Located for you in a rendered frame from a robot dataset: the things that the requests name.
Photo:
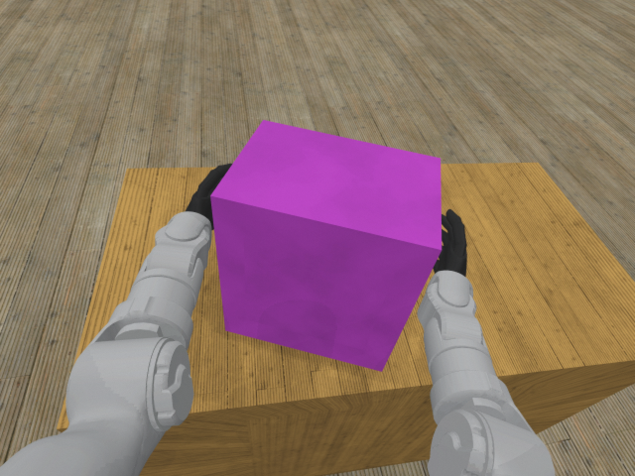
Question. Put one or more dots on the right robot hand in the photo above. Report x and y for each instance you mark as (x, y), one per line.
(453, 256)

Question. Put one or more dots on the right robot forearm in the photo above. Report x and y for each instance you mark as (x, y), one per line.
(458, 358)

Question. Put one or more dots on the left robot hand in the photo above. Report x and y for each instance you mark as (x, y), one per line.
(200, 201)

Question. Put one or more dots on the pedestal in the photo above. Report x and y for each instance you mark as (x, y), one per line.
(557, 312)

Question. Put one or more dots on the robot left upper arm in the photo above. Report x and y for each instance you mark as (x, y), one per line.
(123, 396)

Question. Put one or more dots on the left robot forearm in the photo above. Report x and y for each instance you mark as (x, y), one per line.
(166, 288)

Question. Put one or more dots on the carton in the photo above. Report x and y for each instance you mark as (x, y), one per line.
(324, 243)

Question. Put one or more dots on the robot right upper arm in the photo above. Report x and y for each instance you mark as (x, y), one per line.
(468, 442)

